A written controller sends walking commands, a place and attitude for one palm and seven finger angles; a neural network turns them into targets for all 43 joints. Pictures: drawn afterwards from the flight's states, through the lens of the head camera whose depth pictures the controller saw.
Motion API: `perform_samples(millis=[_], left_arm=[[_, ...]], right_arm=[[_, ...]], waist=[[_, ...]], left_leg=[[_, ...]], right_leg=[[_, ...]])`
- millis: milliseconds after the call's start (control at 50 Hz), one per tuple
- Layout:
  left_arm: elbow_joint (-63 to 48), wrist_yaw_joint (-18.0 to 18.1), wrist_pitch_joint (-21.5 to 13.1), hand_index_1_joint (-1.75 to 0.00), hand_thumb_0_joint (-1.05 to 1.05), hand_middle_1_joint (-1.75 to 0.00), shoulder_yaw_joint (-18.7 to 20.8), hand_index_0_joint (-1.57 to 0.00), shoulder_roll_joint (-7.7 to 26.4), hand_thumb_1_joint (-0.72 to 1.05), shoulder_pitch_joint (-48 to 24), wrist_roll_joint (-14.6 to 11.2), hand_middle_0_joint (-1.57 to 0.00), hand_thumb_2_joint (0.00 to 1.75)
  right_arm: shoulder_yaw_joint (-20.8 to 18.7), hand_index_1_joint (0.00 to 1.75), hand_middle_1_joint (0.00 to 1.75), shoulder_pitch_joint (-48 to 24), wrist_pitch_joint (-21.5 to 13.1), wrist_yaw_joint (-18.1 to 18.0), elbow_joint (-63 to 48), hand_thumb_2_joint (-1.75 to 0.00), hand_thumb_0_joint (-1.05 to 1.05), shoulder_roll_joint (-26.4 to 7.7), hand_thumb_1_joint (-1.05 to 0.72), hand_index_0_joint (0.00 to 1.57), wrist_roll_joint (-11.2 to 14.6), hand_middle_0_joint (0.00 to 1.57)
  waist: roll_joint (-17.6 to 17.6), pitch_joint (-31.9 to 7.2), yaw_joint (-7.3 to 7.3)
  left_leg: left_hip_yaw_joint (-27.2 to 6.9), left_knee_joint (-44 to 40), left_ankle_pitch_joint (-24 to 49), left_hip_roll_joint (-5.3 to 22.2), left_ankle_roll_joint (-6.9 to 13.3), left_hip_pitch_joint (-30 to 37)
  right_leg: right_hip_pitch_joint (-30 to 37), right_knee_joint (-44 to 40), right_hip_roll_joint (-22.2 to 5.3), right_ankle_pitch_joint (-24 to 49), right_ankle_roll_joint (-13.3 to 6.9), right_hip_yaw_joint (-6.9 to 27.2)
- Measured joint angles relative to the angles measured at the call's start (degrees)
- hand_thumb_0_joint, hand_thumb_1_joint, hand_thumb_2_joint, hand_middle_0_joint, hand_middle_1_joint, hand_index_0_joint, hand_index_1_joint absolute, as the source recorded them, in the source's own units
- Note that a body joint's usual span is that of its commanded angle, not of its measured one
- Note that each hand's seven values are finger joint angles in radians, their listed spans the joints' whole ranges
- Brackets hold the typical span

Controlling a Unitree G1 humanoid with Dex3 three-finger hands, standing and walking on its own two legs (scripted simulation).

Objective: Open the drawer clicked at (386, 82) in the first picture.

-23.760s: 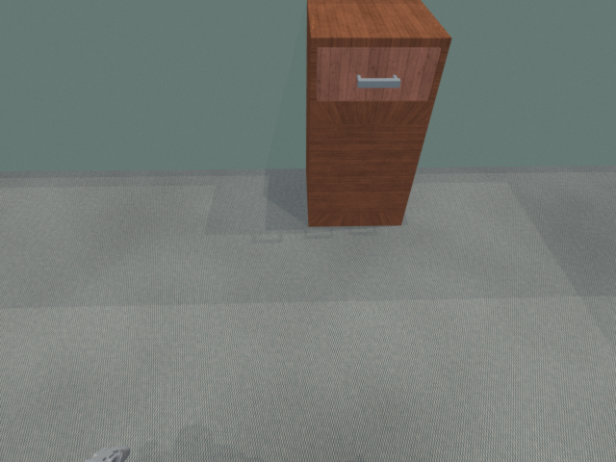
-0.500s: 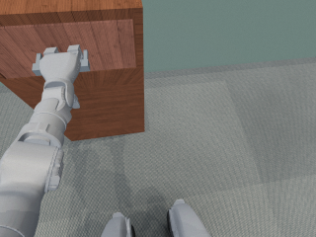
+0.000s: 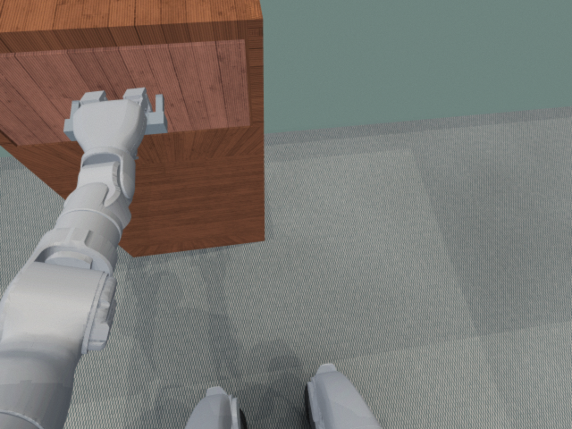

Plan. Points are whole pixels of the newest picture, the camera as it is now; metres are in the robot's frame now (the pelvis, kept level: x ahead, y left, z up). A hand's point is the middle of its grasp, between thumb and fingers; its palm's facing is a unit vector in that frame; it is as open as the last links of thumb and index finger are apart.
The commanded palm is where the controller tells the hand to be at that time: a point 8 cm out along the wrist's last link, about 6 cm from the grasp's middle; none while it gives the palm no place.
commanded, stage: pull the drawer open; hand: left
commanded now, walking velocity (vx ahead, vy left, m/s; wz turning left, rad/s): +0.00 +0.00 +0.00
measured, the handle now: (118, 115) +0.58 +0.19 +0.02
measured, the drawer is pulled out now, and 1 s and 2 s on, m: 0.00 0.06 0.17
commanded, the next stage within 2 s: none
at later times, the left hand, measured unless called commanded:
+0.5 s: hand (127, 162) +0.51 +0.18 -0.01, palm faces -0.07 -0.05 -1.00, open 5.5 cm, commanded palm +0.47 +0.17 +0.04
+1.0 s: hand (126, 185) +0.47 +0.18 -0.01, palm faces -0.05 -0.05 -1.00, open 5.5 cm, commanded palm +0.43 +0.18 +0.04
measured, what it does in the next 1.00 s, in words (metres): stands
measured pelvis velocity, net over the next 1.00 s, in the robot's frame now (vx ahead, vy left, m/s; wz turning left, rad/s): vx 0.03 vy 0.00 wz -0.01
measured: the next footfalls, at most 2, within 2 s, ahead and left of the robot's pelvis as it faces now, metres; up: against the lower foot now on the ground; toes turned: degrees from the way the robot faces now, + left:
none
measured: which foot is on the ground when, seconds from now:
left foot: down 0.00-1.00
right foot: down 0.00-1.00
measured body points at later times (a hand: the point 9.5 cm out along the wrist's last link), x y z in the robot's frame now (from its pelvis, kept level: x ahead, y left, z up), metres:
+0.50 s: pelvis +0.02 +0.01 +0.01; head +0.15 +0.00 +0.44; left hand +0.50 +0.18 +0.05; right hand +0.00 -0.26 -0.12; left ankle -0.02 +0.11 -0.66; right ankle +0.02 -0.13 -0.66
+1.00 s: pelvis +0.03 +0.00 +0.03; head +0.15 -0.01 +0.46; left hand +0.47 +0.18 +0.05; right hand +0.09 -0.27 -0.11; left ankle -0.02 +0.11 -0.66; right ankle +0.02 -0.13 -0.66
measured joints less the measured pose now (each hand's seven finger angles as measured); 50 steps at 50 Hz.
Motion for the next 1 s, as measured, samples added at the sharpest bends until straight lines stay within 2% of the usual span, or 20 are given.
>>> perform_samples(millis=[100, 240, 520, 740, 1000], left_arm=[[-0.3, -0.1, -1.2, -1.35, 0.00, -1.35, 0.1, -0.42, 0.3, 0.72, 0.0, 0.2, -0.37, 0.81], [-2.2, 0.4, -1.1, -1.35, 0.00, -1.35, 0.2, -0.41, 0.3, 0.74, 1.4, 0.1, -0.35, 0.82], [-9.9, 1.2, -0.6, -1.35, 0.01, -1.35, -0.3, -0.40, -3.8, 0.75, 11.7, -1.3, -0.31, 0.78], [-15.1, 3.4, -0.3, -1.35, 0.01, -1.35, -1.7, -0.40, -7.0, 0.75, 17.9, -0.3, -0.30, 0.79], [-19.2, 3.7, 1.8, -1.35, 0.01, -1.35, -3.5, -0.40, -8.8, 0.75, 22.9, -0.1, -0.31, 0.79]], right_arm=[[0.0, 0.30, 0.30, 0.5, -0.1, -0.2, 0.1, -0.90, 0.00, -0.1, -0.91, 0.20, -0.1, 0.20], [-0.6, 0.30, 0.30, 0.8, 0.0, 0.2, 0.2, -0.90, 0.00, 0.0, -0.91, 0.20, -0.1, 0.20], [-1.4, 0.30, 0.30, 1.1, 1.0, 1.0, 0.1, -0.90, 0.00, 0.6, -0.91, 0.20, 0.5, 0.20], [-2.3, 0.30, 0.30, -1.9, 1.7, 1.3, -1.0, -0.90, 0.00, 0.7, -0.91, 0.20, 0.6, 0.20], [-2.3, 0.30, 0.30, -3.8, 2.7, 0.7, -2.2, -0.90, 0.00, 1.1, -0.91, 0.20, 1.3, 0.20]], waist=[[-0.1, -0.1, -0.04], [0.1, -0.1, 0.27], [0.1, -0.8, 2.95], [-0.7, -1.2, 5.06], [-1.0, -1.0, 6.37]], left_leg=[[-0.1, 0.6, -0.2, -0.1, 0.0, -0.5], [0.2, 0.8, -0.3, 0.0, 0.1, -0.7], [1.4, -4.0, -0.2, 0.2, 0.3, 6.3], [1.2, -6.1, 0.0, -0.1, 0.3, 9.9], [1.0, -8.4, 0.2, -0.2, 0.0, 13.4]], right_leg=[[-0.4, 0.5, -0.1, -0.2, 0.0, -0.1], [-0.7, 0.7, 0.1, -0.2, 0.1, 0.2], [5.6, -3.8, 0.3, 0.1, 0.4, 1.4], [9.3, -5.6, 0.1, -0.3, 0.3, 1.3], [12.4, -7.2, 0.2, -0.2, 0.1, 1.3]])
